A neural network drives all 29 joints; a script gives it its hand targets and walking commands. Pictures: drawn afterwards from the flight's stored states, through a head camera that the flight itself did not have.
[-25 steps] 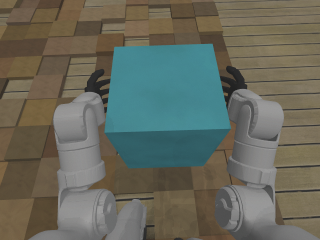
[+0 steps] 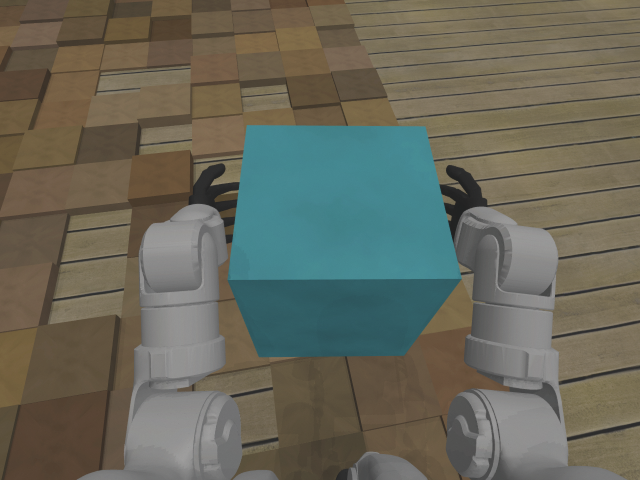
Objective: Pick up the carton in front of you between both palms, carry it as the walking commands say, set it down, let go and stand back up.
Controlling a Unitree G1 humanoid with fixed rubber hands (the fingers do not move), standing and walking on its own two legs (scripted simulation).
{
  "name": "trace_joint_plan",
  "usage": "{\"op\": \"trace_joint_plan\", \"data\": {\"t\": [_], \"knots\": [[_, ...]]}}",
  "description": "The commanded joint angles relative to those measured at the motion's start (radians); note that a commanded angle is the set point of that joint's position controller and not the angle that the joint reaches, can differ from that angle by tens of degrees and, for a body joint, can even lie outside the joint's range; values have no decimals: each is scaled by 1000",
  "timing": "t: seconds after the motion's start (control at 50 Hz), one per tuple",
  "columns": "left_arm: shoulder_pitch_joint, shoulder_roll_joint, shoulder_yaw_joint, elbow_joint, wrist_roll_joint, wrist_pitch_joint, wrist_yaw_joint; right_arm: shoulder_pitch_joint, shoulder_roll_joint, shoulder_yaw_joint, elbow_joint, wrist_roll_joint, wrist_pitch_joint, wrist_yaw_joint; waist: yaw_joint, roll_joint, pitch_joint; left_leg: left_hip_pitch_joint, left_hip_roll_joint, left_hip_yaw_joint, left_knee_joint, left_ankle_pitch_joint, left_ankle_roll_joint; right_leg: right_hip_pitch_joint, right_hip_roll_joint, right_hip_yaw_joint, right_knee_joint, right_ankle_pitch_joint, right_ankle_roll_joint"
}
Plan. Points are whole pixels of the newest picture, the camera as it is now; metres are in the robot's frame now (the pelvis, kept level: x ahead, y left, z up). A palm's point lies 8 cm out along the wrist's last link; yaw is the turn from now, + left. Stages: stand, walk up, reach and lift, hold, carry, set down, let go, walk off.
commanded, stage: carry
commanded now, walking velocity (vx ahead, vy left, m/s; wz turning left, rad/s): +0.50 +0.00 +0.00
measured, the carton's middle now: (334, 253) +0.37 -0.02 +0.03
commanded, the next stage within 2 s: none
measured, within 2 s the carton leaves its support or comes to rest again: neither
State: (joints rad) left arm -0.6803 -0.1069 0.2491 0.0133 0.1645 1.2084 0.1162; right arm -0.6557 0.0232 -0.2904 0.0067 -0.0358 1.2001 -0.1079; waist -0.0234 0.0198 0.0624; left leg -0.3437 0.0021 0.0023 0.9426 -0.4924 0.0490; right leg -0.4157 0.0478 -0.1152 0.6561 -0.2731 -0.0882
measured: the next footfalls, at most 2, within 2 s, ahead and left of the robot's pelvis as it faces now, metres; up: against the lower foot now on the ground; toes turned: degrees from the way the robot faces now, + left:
left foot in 0.26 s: +0.34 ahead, +0.08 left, -0.03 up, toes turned +4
right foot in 0.70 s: +0.67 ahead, -0.04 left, +0.00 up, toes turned -7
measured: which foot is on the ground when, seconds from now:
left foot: up 0.00-0.24, down 0.26-0.70, up 0.72-1.00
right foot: down 0.00-0.30, up 0.32-0.68, down 0.70-1.00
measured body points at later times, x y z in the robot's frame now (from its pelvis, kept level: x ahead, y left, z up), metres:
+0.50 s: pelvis +0.33 +0.05 -0.01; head +0.38 +0.05 +0.44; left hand +0.72 +0.16 +0.08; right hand +0.69 -0.14 +0.09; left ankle +0.30 +0.08 -0.75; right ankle +0.32 -0.09 -0.65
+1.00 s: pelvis +0.64 +0.03 +0.02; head +0.68 +0.03 +0.47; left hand +1.00 +0.22 +0.13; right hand +1.03 -0.08 +0.13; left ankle +0.71 +0.17 -0.67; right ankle +0.63 -0.03 -0.72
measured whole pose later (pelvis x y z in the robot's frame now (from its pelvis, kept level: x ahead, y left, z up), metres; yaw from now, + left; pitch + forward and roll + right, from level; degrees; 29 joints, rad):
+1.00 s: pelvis +0.64 +0.03 +0.02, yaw +2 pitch +5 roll +1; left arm -0.65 -0.02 0.20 0.05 0.02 1.18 0.16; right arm -0.62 0.05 -0.24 -0.02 -0.10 1.19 -0.10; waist 0.10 -0.01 -0.01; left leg -0.63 0.04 0.02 0.84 -0.30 0.02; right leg -0.28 0.01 -0.16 0.43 -0.25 -0.09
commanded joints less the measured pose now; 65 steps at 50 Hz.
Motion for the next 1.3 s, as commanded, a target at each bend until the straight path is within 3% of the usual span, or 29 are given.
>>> {"op": "trace_joint_plan", "data": {"t": [0.0, 0.04, 0.1, 0.2, 0.24, 0.26, 0.28, 0.3, 0.32, 0.34, 0.38, 0.44, 0.54, 0.6, 0.66, 0.68, 0.7, 0.72, 0.74, 0.8, 0.92, 1.06, 1.12, 1.14, 1.16, 1.18, 1.2, 1.24, 1.28], "knots": [[-641, -1011, -732, -77, -453, -34, -214, -706, 1126, 779, -26, 415, -6, 275, 121, -70, -564, -515, 7, -63, 402, 1, 10, 794, -375, 523, -164, 685, -213], [-709, -1055, -793, -128, -541, -40, -233, -629, 1103, 754, -14, 360, -17, 247, 121, -71, -516, -578, 24, -37, 273, 33, -3, 801, -305, 436, -172, 672, -126], [-771, -1065, -829, -165, -639, -51, -264, -566, 1031, 705, -27, 273, -38, 199, 114, -93, -470, -457, -9, 42, -38, 106, -25, 676, -274, 356, -212, 805, -106], [-715, -1003, -790, -97, -670, -45, -280, -531, 921, 668, -39, 204, -37, 146, 98, -187, -513, -19, -87, 128, -493, 650, -3, 504, -157, 109, -128, 849, -18], [-687, -990, -771, -47, -651, -41, -278, -529, 904, 667, -33, 212, -26, 151, 3, -165, -573, 240, -36, 127, -584, 773, 20, 423, -170, 56, 96, 806, 20], [-689, -985, -761, -29, -638, -36, -278, -550, 891, 669, -38, 223, -21, 158, -25, -57, -587, 438, 10, 127, -567, 807, 15, 265, -133, 30, 264, 606, 52], [-716, -984, -747, -23, -620, -25, -278, -576, 900, 675, -16, 238, -15, 167, -25, 137, -616, 709, 235, -116, -422, 1250, 59, -31, -69, 55, 449, -120, 76], [-693, -967, -726, 46, -610, -11, -272, -529, 887, 650, 39, 246, -2, 176, -25, 197, -631, 870, 322, -224, -293, 1579, 85, -226, -37, 101, 597, -339, 76], [-651, -972, -697, 69, -596, -6, -264, -542, 888, 663, 39, 264, -2, 185, -51, 220, -731, 931, 376, -369, -355, 1310, 203, -341, -17, 122, 735, -320, 74], [-664, -974, -690, 50, -574, -6, -254, -573, 948, 692, 20, 302, -3, 199, -53, 147, -676, 817, 353, -398, -448, 994, 200, -376, -50, 123, 725, -268, 63], [-691, -1003, -665, 12, -531, -14, -233, -714, 1053, 738, -57, 388, -3, 225, -34, 43, -565, 624, 296, -337, -538, 869, 157, -353, -82, 113, 630, -176, 71], [-665, -1002, -652, -35, -474, -33, -189, -816, 1139, 787, -120, 486, -9, 253, -28, 65, -546, 553, 252, -231, -544, 899, 100, -337, -86, 77, 571, -89, 65], [-613, -935, -663, -87, -399, -55, -140, -792, 1118, 795, -125, 521, -19, 275, -43, 65, -493, 563, 211, -128, -564, 1083, 95, -385, -62, 2, 350, 4, 57], [-568, -914, -687, -75, -389, -51, -140, -691, 1084, 777, -57, 487, -19, 281, -40, 102, -440, 475, 122, 6, -558, 1239, 40, -197, 23, -109, 32, 193, 48], [-567, -921, -722, -78, -420, -44, -159, -594, 1060, 757, -13, 443, -27, 277, -9, 181, -532, 450, 135, 84, -341, 1478, 11, 120, 85, -169, -134, 335, 16], [-571, -933, -732, -83, -436, -46, -170, -593, 1049, 757, -13, 430, -31, 276, 61, 171, -606, 394, 131, 137, -148, 1362, -21, 326, 31, -120, -256, 416, -6], [-554, -942, -738, -88, -454, -49, -182, -610, 1046, 767, -28, 423, -34, 277, 99, 54, -681, 156, 98, 112, 41, 855, -23, 602, -181, 131, -187, 528, -55], [-585, -922, -730, -81, -459, -59, -188, -611, 1075, 762, -20, 419, -29, 276, 95, -232, -795, -243, -90, 46, 430, -19, -83, 920, -468, 624, -161, 692, -303], [-556, -968, -751, -66, -491, -57, -198, -603, 1057, 759, -24, 408, -32, 268, 97, -171, -812, -299, -50, -77, 546, -21, -24, 883, -422, 640, -202, 507, -302], [-736, -1055, -820, -177, -603, -61, -230, -670, 1055, 744, -102, 374, -42, 234, 73, -28, -599, -373, 17, -61, 376, 93, 15, 621, -338, 429, -261, 365, -170], [-714, -1013, -789, -129, -647, -30, -255, -564, 970, 706, -60, 284, -25, 178, 85, -107, -544, -307, 29, 29, -37, 128, -33, 497, -312, 276, -312, 418, -163], [-588, -1025, -701, 45, -558, -17, -284, -547, 1032, 717, 30, 296, -6, 206, 83, -174, -437, -177, -3, 125, -415, 406, -29, 471, -242, 102, -280, 517, -59], [-542, -1028, -687, 47, -529, -13, -274, -530, 1072, 727, 35, 330, 4, 229, 29, -120, -465, 100, -26, 186, -579, 455, -11, 390, -207, 2, -83, 544, 12], [-514, -1026, -683, 44, -515, -11, -271, -506, 1077, 723, 37, 337, 7, 238, 17, -83, -514, 279, 38, 124, -565, 439, -6, 285, -189, -18, 48, 392, 43], [-491, -1022, -674, 38, -504, -7, -268, -474, 1074, 713, 44, 334, 11, 245, 10, 83, -573, 464, 258, -148, -507, 573, 31, 109, -151, -33, 268, 89, 81], [-490, -1052, -670, 34, -509, 4, -269, -473, 1054, 708, 55, 321, 5, 247, 4, 293, -593, 677, 393, -475, -586, 522, 181, -220, -17, -1, 464, -223, 110], [-485, -1058, -685, 12, -503, 2, -267, -437, 1097, 720, 35, 338, 3, 254, 2, 234, -536, 650, 400, -507, -616, 438, 202, -352, -53, 69, 551, -254, 88], [-463, -1088, -705, -55, -493, -11, -261, -465, 1156, 749, -89, 370, 0, 268, -1, 36, -485, 528, 334, -348, -636, 536, 137, -328, -110, 105, 484, -157, 72], [-403, -1114, -735, -137, -488, -18, -251, -463, 1186, 793, -194, 396, -3, 273, 9, 63, -503, 489, 318, -250, -662, 552, 115, -274, -133, 100, 388, -78, 83]]}}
